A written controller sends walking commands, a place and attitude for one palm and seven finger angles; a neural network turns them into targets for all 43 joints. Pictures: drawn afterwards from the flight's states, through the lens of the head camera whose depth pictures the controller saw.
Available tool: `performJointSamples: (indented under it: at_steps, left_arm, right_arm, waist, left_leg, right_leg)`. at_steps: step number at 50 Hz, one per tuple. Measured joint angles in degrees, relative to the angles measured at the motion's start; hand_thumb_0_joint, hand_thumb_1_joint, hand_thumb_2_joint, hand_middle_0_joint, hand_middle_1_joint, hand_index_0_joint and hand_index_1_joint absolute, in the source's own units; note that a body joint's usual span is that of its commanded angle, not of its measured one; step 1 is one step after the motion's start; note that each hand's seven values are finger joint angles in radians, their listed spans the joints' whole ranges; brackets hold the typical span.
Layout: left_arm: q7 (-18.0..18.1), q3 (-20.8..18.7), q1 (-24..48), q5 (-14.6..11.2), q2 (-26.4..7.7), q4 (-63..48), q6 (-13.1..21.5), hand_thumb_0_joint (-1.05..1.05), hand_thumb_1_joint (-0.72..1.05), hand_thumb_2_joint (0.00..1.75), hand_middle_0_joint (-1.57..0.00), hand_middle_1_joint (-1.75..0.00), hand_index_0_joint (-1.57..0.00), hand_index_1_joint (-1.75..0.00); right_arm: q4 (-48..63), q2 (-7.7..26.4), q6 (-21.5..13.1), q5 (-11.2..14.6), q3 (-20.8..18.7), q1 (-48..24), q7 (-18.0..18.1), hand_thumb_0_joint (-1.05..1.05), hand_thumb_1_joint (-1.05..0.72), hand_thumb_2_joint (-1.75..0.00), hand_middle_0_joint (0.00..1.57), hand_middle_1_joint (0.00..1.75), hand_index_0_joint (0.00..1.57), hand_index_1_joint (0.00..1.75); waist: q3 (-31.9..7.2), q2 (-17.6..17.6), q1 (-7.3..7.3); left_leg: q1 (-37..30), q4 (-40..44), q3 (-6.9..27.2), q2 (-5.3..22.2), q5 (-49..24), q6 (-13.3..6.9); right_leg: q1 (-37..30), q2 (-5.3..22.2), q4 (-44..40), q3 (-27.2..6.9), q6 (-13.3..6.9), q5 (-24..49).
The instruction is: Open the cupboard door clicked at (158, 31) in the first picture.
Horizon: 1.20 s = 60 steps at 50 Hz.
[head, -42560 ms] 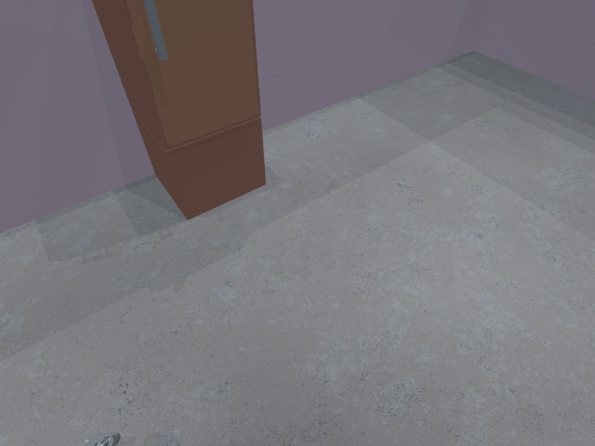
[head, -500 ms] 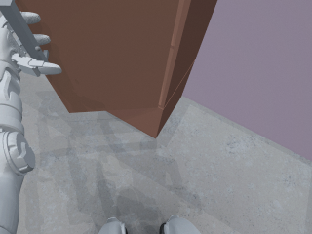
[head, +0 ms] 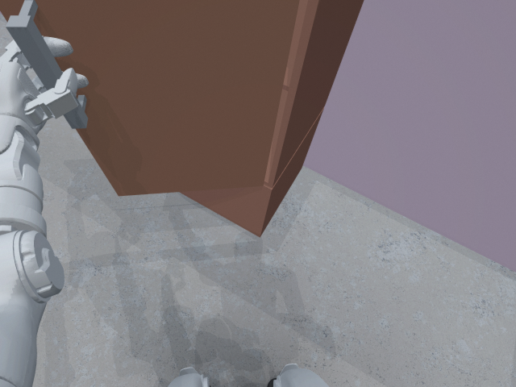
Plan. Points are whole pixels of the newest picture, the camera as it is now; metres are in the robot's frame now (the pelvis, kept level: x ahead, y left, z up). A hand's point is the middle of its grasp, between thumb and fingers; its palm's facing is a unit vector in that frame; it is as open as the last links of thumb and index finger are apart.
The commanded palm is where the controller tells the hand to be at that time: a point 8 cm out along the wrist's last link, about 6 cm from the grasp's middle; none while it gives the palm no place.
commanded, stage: close the thumb around the handle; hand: left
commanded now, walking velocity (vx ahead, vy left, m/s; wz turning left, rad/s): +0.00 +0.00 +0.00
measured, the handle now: (57, 71) +0.57 +0.25 +0.12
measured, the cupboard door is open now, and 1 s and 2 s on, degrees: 37 65 84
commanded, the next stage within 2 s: pull the door open along its arc in 0.08 s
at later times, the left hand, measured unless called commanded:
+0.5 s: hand (66, 106) +0.49 +0.22 +0.12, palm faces +0.01 -1.00 +0.02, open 5.8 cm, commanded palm +0.44 +0.27 +0.12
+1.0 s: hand (116, 188) +0.36 +0.14 +0.13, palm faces +0.43 -0.90 +0.05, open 6.2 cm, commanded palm +0.30 +0.17 +0.12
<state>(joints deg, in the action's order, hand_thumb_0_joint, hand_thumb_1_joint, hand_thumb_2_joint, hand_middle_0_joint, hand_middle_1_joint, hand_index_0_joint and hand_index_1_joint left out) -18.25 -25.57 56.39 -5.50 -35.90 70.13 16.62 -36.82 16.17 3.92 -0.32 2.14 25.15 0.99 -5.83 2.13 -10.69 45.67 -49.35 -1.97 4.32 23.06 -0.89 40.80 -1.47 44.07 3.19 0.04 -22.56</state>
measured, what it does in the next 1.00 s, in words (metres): stands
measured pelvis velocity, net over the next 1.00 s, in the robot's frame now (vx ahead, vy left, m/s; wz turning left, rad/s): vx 0.00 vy -0.01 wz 0.03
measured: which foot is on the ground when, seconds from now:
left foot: down 0.00-1.00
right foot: down 0.00-1.00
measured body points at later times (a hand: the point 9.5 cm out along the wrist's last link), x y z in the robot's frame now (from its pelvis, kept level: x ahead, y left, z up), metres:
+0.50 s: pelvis +0.00 +0.00 +0.00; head +0.10 +0.01 +0.44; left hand +0.49 +0.27 +0.13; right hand -0.01 -0.27 -0.10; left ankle -0.01 +0.10 -0.70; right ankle -0.02 -0.13 -0.70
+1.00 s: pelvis +0.00 -0.01 +0.02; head +0.01 -0.02 +0.47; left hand +0.33 +0.19 +0.13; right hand +0.16 -0.23 -0.08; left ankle -0.01 +0.10 -0.70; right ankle -0.02 -0.13 -0.70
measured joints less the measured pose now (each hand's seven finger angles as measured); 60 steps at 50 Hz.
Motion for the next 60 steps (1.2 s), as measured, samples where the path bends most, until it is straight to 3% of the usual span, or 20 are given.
performJointSamples:
  at_steps: [19, 26, 33, 35, 38, 42, 47, 52, 60]
  left_arm:
    - [-1.20, -0.53, -2.42, -1.21, 0.22, -1.94, -0.29, 0.01, 0.74, 0.78, -0.34, -1.35, -0.37, -1.34]
    - [-1.58, -0.39, -11.45, -4.11, 4.16, -10.87, -1.05, 0.00, 0.73, 0.75, -0.34, -1.35, -0.36, -1.34]
    - [-0.66, 2.52, -23.45, -7.57, 10.36, -24.26, -3.36, 0.00, 0.71, 0.73, -0.34, -1.35, -0.34, -1.33]
    - [2.81, 3.72, -26.39, -8.26, 13.69, -29.24, -4.95, 0.01, 0.70, 0.73, -0.34, -1.35, -0.33, -1.31]
    - [12.41, 5.76, -30.23, -7.97, 20.12, -37.03, -6.75, 0.01, 0.69, 0.74, -0.33, -1.35, -0.34, -1.28]
    - [25.46, 9.97, -35.57, -4.24, 27.62, -46.64, -8.92, 0.01, 0.69, 0.76, -0.33, -1.34, -0.33, -1.27]
    - [36.62, 16.41, -40.59, 0.57, 33.66, -53.55, -12.15, 0.01, 0.70, 0.76, -0.32, -1.32, -0.32, -1.29]
    - [42.54, 22.10, -44.94, 3.39, 37.29, -57.73, -14.64, 0.01, 0.70, 0.77, -0.31, -1.31, -0.31, -1.30]
    - [45.23, 30.03, -54.30, 5.41, 40.60, -66.05, -16.25, 0.01, 0.70, 0.75, -0.29, -1.32, -0.30, -1.31]
  right_arm:
    - [1.57, 0.34, 0.79, 0.37, -0.06, -0.49, 0.16, 0.00, -0.90, -0.90, 0.20, 0.30, 0.21, 0.30]
    - [2.67, 0.08, 1.74, 1.12, -0.63, 0.35, -0.39, 0.00, -0.90, -0.90, 0.20, 0.30, 0.21, 0.30]
    - [4.35, -0.46, 1.24, 2.23, -1.11, -1.30, -0.75, 0.01, -0.90, -0.90, 0.20, 0.30, 0.20, 0.30]
    - [4.66, -0.81, 0.36, 2.19, -1.50, -2.20, -0.91, 0.01, -0.90, -0.90, 0.20, 0.30, 0.20, 0.30]
    - [4.47, -1.36, -1.31, 1.86, -1.90, -4.41, -1.68, 0.01, -0.90, -0.90, 0.20, 0.30, 0.20, 0.30]
    - [4.24, -2.37, -2.58, 0.91, -2.15, -7.90, -2.75, 0.01, -0.90, -0.90, 0.20, 0.30, 0.20, 0.30]
    - [3.99, -3.74, -2.22, -0.33, -1.83, -11.30, -2.76, 0.01, -0.90, -0.90, 0.20, 0.30, 0.20, 0.30]
    - [3.59, -4.64, -1.64, -1.25, -1.16, -13.21, -1.69, 0.01, -0.90, -0.90, 0.20, 0.30, 0.20, 0.30]
    - [3.49, -5.02, -1.31, -2.04, -1.13, -13.88, -0.95, 0.01, -0.90, -0.90, 0.20, 0.30, 0.20, 0.30]
  waist:
    - [-0.10, -0.26, 0.15]
    - [-1.06, -0.02, 1.62]
    - [-1.76, 0.24, 3.77]
    - [-1.94, 0.28, 4.97]
    - [-1.99, 0.33, 6.44]
    - [-1.98, 0.43, 7.86]
    - [-1.53, 0.49, 9.39]
    - [-0.78, 0.42, 10.40]
    - [0.74, 0.62, 11.04]
  left_leg:
    - [-0.99, 0.53, -0.76, 0.14, -0.14, -0.13]
    - [-4.21, 2.27, -2.02, 0.15, -0.14, -0.30]
    - [-8.96, 4.45, -2.75, -0.30, -0.36, -0.39]
    - [-10.06, 4.95, -2.86, -0.42, -0.48, -0.37]
    - [-11.34, 5.59, -2.66, -0.83, -0.84, -0.31]
    - [-13.09, 6.42, -2.26, -1.32, -1.42, -0.14]
    - [-16.08, 7.53, -1.37, -1.80, -2.10, 0.27]
    - [-19.33, 8.93, -0.32, -2.12, -2.89, 0.85]
    - [-23.55, 11.00, 0.66, -2.09, -3.90, 1.78]
  right_leg:
    - [-0.54, -0.13, -0.30, -0.81, 0.12, 0.34]
    - [-3.08, -0.14, -1.63, -2.04, 0.34, 0.57]
    - [-7.38, 0.24, -3.23, -2.71, 0.50, 0.65]
    - [-8.40, 0.35, -3.59, -2.81, 0.56, 0.70]
    - [-9.70, 0.71, -3.90, -2.57, 0.61, 0.74]
    - [-11.40, 1.15, -4.10, -2.14, 0.48, 0.73]
    - [-14.47, 1.53, -4.46, -1.21, 0.03, 0.59]
    - [-17.87, 1.73, -5.22, -0.13, -0.56, 0.55]
    - [-22.00, 1.57, -6.35, 0.87, -1.49, 0.64]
